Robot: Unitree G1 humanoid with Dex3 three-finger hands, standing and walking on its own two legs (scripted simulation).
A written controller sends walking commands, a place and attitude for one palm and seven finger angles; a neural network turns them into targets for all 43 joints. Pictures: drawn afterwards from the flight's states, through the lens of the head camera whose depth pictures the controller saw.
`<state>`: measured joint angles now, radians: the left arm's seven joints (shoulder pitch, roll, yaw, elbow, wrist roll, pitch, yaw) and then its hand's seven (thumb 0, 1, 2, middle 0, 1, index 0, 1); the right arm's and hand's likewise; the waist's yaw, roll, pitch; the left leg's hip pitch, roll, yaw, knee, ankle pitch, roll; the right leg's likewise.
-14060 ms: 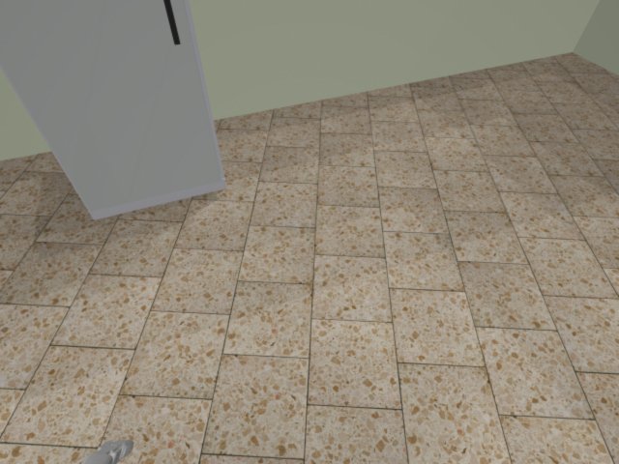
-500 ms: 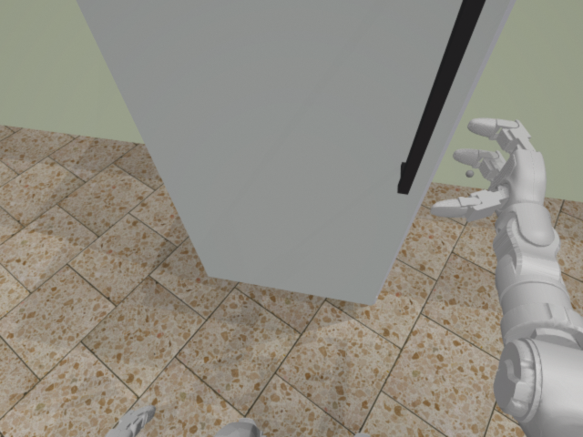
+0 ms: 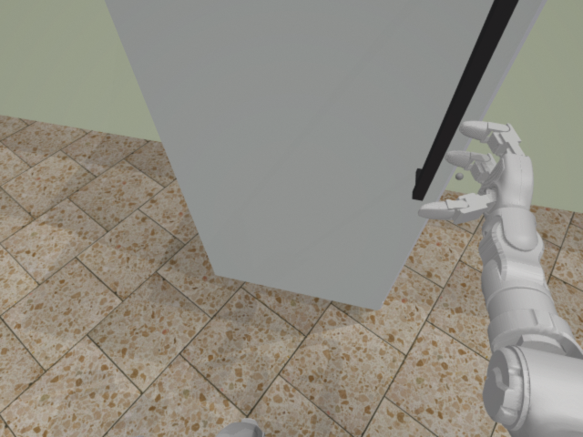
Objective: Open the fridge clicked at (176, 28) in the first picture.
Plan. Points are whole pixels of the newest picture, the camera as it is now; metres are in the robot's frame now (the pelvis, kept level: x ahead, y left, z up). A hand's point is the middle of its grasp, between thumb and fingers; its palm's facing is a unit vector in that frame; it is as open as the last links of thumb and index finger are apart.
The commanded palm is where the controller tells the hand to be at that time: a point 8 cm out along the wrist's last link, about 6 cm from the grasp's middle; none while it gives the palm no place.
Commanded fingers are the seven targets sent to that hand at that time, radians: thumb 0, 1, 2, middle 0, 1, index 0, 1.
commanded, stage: feel for the door with the fingertips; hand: right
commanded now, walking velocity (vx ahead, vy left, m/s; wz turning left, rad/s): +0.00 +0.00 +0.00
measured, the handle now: (468, 72) +0.54 -0.14 +0.22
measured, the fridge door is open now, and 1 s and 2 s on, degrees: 0 0 0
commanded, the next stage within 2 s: slide the fingers in behind the handle in 0.58 s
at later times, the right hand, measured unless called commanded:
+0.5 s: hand (462, 163) +0.49 -0.17 +0.11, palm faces +0.10 +1.00 +0.01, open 14.0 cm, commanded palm +0.46 -0.21 +0.11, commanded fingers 0.00 0.50 -0.30 0.30 1.20 0.30 1.20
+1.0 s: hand (458, 164) +0.49 -0.16 +0.11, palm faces +0.09 +1.00 +0.00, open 13.9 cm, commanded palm +0.46 -0.20 +0.11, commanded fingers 0.00 0.50 -0.30 0.30 1.20 0.30 1.20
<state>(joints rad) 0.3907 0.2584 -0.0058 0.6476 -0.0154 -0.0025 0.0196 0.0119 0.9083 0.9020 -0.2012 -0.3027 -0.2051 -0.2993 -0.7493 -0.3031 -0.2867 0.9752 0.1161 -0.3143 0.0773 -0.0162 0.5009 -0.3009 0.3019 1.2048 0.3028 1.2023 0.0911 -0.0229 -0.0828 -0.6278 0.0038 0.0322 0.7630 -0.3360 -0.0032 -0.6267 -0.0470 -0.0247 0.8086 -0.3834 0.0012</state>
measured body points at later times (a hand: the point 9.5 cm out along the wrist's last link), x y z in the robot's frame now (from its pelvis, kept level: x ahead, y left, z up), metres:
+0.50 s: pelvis +0.00 +0.00 +0.00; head +0.08 -0.01 +0.44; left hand +0.03 +0.27 -0.12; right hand +0.48 -0.22 +0.11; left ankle +0.02 +0.12 -0.71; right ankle +0.01 -0.12 -0.71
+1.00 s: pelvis +0.00 -0.01 +0.00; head +0.08 -0.01 +0.44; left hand +0.03 +0.26 -0.12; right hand +0.48 -0.22 +0.11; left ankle +0.02 +0.12 -0.71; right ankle +0.01 -0.12 -0.71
